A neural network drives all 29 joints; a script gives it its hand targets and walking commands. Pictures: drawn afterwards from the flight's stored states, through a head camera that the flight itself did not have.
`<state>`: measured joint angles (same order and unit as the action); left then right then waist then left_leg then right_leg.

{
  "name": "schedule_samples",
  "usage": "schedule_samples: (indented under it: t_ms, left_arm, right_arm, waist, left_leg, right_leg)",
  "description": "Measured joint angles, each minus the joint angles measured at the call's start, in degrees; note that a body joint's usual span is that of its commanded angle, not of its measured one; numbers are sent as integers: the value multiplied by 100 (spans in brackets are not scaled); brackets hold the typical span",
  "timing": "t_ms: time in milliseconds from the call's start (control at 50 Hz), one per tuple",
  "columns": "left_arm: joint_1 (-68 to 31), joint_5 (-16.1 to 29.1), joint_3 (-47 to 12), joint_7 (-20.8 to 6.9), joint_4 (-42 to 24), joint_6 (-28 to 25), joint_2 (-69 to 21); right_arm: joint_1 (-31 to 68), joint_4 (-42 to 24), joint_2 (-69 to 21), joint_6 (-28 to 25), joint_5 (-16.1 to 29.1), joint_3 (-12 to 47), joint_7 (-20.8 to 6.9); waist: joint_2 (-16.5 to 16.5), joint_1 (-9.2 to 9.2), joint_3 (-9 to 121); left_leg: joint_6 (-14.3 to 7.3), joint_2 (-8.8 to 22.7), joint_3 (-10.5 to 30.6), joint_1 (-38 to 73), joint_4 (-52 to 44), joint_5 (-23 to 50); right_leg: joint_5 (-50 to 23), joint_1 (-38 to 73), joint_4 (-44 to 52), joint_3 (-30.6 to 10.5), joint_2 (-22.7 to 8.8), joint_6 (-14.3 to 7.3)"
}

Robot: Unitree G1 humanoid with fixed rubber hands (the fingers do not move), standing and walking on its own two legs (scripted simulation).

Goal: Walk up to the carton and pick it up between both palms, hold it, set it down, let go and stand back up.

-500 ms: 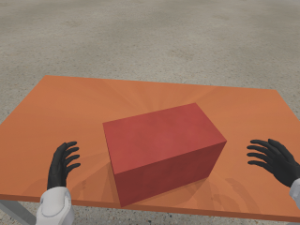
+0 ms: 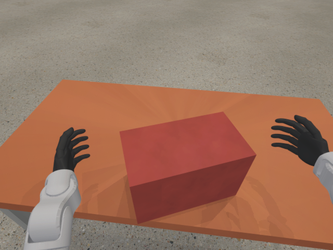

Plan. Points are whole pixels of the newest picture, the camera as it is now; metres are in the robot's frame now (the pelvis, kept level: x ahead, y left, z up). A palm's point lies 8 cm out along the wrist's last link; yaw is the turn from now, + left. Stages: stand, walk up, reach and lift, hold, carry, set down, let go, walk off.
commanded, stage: reach and lift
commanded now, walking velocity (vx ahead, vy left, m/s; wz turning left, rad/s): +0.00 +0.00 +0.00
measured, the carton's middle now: (182, 165) +0.37 -0.01 +0.01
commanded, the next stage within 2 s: none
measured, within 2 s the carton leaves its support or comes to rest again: neither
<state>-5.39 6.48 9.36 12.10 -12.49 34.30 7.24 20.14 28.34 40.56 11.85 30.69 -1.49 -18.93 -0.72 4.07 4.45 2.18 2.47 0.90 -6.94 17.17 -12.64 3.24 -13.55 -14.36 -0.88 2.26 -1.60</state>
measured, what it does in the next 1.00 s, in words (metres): stands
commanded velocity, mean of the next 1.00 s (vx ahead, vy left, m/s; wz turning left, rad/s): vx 0.00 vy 0.00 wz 0.00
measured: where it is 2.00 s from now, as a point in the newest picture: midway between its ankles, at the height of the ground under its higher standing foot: outside the picture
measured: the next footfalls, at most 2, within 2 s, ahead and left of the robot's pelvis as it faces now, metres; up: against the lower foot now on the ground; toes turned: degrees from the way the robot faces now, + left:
none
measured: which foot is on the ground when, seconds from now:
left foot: down 0.00-1.00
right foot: down 0.00-1.00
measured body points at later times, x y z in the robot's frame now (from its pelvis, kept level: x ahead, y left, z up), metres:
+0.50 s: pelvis +0.00 +0.00 +0.00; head +0.01 -0.01 +0.45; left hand +0.33 +0.26 +0.16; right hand +0.43 -0.26 +0.18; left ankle -0.04 +0.14 -0.75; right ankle +0.04 -0.10 -0.75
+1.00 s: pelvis +0.00 -0.01 +0.00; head +0.02 -0.02 +0.45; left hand +0.34 +0.26 +0.13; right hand +0.47 -0.23 +0.16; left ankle -0.04 +0.14 -0.75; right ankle +0.04 -0.11 -0.75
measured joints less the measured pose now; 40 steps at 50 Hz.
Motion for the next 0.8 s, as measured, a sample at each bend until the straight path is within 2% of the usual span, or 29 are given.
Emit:
schedule_samples:
  t_ms: [180, 460, 600, 800]
  left_arm:
    - [-857, 120, 193, -14, 541, 329, 141]
    - [-1631, 243, 266, -69, 934, 572, 331]
    - [-2104, 390, 291, -124, 1338, 603, 464]
    - [-2917, 488, 140, -164, 2241, 456, 628]
  right_arm:
    - [911, 597, -30, 307, -115, 96, 77]
    - [1859, 1135, 101, 485, -8, 354, 165]
    - [2313, 1338, 151, 607, 60, 548, 222]
    - [3104, 2062, 100, 651, -49, 630, 270]
  waist:
    - [-8, 68, 93]
    - [-90, 141, 136]
    - [-119, 222, 200]
    - [-122, 302, 240]
  left_leg:
    - [10, -26, 101, -202, 62, 23]
    - [27, -5, 165, -387, 128, -10]
    - [42, -2, 195, -525, 133, 10]
    - [72, -22, 332, -753, 174, 67]
  right_leg:
    - [4, -155, -44, 57, -23, 2]
    - [0, -264, -2, 76, 6, -6]
    - [-1, -394, -19, 90, 12, -14]
    - [-6, -558, -47, 207, -15, -31]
